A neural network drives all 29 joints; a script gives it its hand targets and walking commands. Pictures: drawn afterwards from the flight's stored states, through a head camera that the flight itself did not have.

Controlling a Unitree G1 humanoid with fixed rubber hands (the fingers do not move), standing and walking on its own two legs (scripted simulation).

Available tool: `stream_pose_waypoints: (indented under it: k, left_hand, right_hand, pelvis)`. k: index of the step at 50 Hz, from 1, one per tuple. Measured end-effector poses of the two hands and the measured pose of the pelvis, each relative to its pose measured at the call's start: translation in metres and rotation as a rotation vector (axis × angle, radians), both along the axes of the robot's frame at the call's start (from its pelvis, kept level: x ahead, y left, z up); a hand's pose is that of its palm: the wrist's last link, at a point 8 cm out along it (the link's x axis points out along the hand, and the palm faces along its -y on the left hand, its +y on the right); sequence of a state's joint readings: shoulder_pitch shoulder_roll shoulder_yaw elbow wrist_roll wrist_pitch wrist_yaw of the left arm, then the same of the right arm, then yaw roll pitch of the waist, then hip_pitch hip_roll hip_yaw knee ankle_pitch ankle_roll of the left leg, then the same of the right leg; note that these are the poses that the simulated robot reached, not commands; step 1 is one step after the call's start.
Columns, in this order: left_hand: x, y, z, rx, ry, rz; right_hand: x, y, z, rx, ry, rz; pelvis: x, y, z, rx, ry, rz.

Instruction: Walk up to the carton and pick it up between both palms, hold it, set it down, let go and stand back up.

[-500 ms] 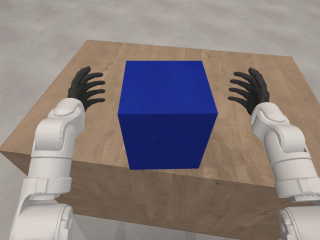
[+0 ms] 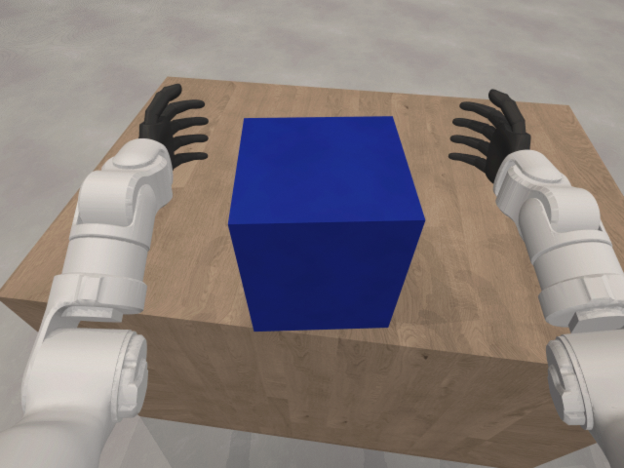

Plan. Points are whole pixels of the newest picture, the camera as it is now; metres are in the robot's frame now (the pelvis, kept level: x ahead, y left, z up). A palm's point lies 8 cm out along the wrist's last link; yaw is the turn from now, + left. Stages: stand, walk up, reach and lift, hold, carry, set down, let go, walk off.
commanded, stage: reach and lift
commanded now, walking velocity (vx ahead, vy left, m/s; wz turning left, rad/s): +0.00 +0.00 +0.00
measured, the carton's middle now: (320, 228) +0.44 -0.02 +0.05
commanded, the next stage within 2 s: none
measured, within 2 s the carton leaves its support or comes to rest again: neither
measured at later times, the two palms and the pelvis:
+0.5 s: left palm (188, 215) +0.43 +0.15 +0.11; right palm (462, 213) +0.41 -0.21 +0.10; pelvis -0.01 +0.00 -0.01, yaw +0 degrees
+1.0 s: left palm (212, 223) +0.43 +0.13 +0.08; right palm (449, 219) +0.41 -0.20 +0.09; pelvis -0.01 -0.01 -0.01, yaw +0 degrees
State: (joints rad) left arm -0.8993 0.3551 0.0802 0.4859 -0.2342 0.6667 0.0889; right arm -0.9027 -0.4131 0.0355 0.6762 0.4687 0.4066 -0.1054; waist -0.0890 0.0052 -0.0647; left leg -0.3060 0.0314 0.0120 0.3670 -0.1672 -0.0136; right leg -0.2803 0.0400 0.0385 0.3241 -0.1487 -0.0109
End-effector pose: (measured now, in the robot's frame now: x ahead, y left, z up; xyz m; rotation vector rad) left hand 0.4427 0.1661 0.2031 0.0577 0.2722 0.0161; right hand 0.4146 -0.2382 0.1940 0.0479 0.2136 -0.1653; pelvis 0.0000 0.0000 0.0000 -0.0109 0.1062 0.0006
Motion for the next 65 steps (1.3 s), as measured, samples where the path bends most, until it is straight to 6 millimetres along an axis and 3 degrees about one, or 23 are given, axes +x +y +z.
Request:
stream_pose_waypoints:
  k: [5,13,20,41,55,65]
  left_hand:
    - [0.0,0.002,-0.015,-0.002,0.014,0.009]
    - [-0.011,0.005,-0.064,-0.006,0.068,0.024]
    - [-0.015,-0.004,-0.09,-0.006,0.076,0.033]
    - [-0.011,-0.026,-0.122,-0.013,0.049,0.031]
    - [-0.01,-0.039,-0.118,-0.027,0.032,0.04]
    - [-0.011,-0.04,-0.118,-0.019,0.016,0.057]
  right_hand:
    - [-0.002,0.004,-0.013,-0.004,0.025,-0.002]
    - [-0.011,0.017,-0.057,0.015,0.074,-0.009]
    - [-0.008,0.025,-0.082,0.029,0.073,-0.025]
    - [-0.005,0.031,-0.112,0.011,0.079,-0.055]
    - [0.001,0.045,-0.103,0.013,0.054,-0.045]
    - [0.0,0.063,-0.109,0.023,0.075,-0.039]
  pelvis:
    - [-0.003,0.0,0.0,0.001,-0.003,-0.003]
    - [-0.007,0.001,-0.001,-0.001,0.009,0.004]
    - [-0.01,0.002,-0.004,-0.007,0.064,0.01]
    - [-0.004,-0.004,-0.01,-0.012,0.115,0.009]
    - [-0.008,-0.008,-0.009,-0.002,0.114,0.001]
    - [-0.012,-0.008,-0.01,-0.008,0.12,0.013]
